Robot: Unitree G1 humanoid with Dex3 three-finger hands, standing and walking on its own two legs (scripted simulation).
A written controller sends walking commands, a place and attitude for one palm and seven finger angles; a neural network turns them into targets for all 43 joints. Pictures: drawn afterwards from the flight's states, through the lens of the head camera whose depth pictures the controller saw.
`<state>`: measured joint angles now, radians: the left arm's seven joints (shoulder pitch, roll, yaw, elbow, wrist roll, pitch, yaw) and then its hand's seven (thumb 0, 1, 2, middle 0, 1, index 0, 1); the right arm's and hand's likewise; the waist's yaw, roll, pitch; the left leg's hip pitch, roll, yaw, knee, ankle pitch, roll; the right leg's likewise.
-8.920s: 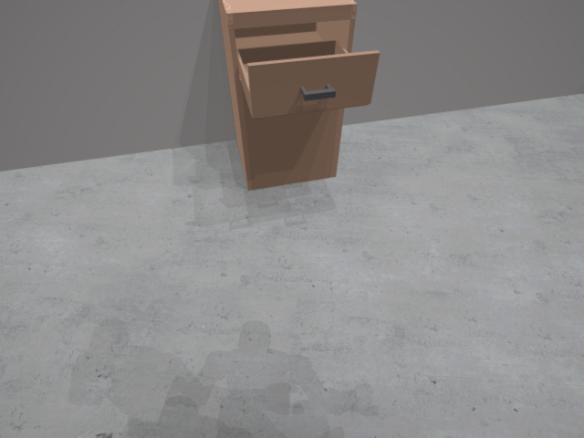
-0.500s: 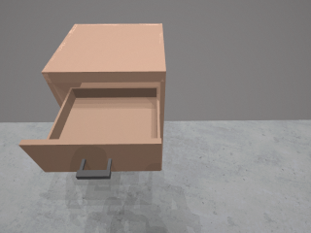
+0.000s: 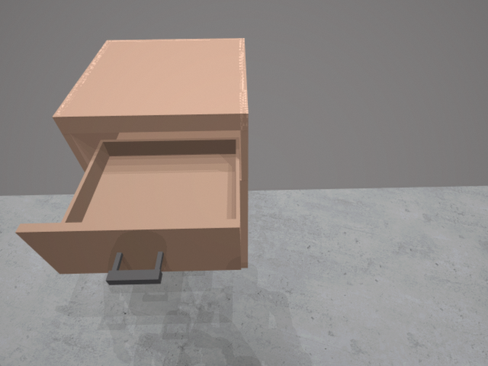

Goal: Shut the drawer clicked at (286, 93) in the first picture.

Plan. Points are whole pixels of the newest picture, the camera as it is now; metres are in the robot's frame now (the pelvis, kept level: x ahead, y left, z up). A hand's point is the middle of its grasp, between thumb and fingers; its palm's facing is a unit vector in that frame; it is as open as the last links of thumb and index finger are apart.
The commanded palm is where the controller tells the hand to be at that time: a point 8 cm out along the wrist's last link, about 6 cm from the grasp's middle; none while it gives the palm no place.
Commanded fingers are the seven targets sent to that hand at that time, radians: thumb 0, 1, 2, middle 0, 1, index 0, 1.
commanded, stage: look again from close up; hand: left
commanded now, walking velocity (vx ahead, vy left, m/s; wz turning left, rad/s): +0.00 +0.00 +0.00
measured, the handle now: (137, 267) +0.32 +0.24 -0.09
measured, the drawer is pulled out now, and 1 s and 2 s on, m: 0.29 0.29 0.29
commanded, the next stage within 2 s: come to a stop and stand still in 0.54 s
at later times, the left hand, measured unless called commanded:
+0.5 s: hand out of the picture -0.02 +0.14 -0.17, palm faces +0.03 -0.98 -0.18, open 7.4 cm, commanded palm none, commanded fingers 0.00 0.90 0.90 -0.20 -0.30 -0.20 -0.30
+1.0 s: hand out of the picture +0.01 +0.18 -0.17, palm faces +0.05 -0.97 -0.23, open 7.4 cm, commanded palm none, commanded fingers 0.00 0.90 0.90 -0.20 -0.30 -0.20 -0.30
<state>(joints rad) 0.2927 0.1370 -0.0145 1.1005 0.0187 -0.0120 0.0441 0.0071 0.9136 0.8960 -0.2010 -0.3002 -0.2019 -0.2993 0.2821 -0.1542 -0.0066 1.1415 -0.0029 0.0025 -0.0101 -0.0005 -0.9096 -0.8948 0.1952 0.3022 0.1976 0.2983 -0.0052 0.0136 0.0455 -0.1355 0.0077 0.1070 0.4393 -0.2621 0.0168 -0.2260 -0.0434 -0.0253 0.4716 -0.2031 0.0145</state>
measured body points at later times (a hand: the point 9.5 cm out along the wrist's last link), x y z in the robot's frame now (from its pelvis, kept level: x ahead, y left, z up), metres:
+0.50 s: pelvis +0.00 -0.01 +0.00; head +0.00 -0.02 +0.45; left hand -0.02 +0.19 -0.16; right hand -0.03 -0.22 -0.17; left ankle -0.01 +0.10 -0.74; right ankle +0.03 -0.13 -0.74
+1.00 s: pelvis +0.01 +0.00 -0.01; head +0.00 -0.01 +0.44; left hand +0.01 +0.23 -0.15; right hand +0.01 -0.21 -0.17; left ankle -0.01 +0.10 -0.74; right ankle +0.03 -0.13 -0.74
